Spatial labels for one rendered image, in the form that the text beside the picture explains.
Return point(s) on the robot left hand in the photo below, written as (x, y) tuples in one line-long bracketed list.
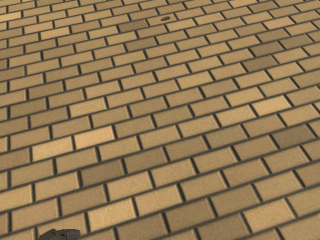
[(63, 234)]

